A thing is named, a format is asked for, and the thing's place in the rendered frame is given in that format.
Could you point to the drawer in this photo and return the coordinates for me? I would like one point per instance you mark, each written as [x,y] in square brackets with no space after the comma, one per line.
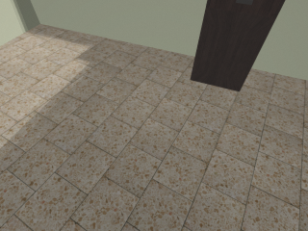
[258,7]

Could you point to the cabinet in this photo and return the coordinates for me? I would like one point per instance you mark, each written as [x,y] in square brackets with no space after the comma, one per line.
[228,45]

